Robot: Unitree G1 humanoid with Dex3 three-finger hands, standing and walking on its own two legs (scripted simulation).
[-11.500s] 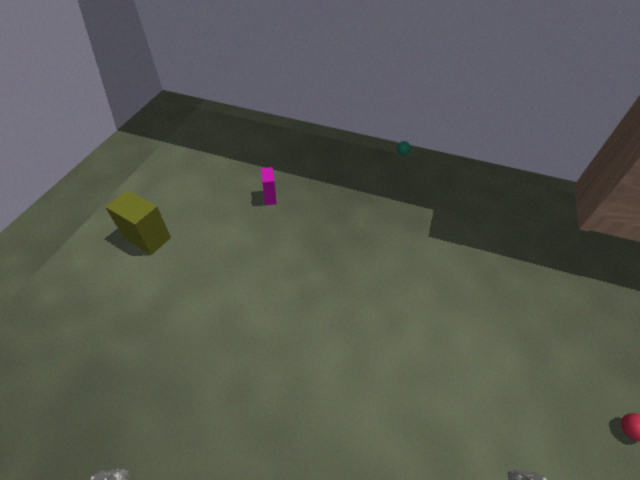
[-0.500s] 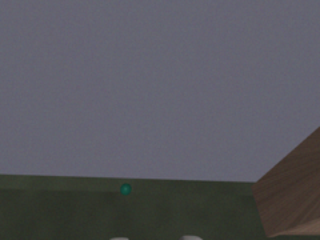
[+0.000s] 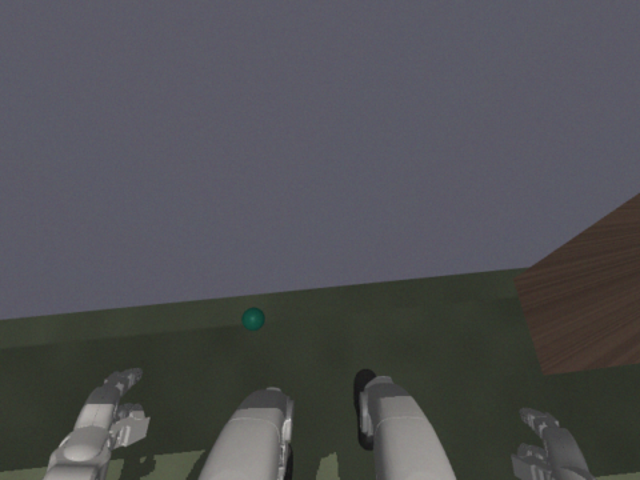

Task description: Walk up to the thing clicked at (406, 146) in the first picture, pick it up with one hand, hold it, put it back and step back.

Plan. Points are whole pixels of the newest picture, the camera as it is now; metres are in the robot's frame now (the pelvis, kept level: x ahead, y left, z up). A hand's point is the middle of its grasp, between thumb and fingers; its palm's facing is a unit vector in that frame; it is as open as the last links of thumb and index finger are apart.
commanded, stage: walk up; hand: left
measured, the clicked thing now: (253, 319) +0.40 +0.23 -0.72
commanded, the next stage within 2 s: none
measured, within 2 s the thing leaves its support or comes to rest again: neither
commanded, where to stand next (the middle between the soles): +0.06 -0.01 m, yaw +1 degrees
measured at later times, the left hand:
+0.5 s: hand out of the picture -0.06 +0.28 -0.15, palm faces -0.06 -0.94 -0.34, open 7.4 cm
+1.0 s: hand out of the picture -0.04 +0.28 -0.10, palm faces +0.05 -0.87 -0.50, open 7.4 cm
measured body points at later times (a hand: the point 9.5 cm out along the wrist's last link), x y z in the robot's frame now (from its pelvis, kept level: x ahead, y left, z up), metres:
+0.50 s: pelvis -0.08 +0.00 +0.02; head -0.05 +0.04 +0.47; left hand -0.05 +0.33 -0.12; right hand +0.00 -0.32 -0.07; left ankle -0.04 +0.09 -0.72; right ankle -0.14 -0.14 -0.66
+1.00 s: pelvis -0.07 -0.02 +0.02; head -0.07 -0.06 +0.47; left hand -0.04 +0.32 -0.06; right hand -0.04 -0.34 -0.13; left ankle -0.01 +0.14 -0.68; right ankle -0.08 -0.15 -0.72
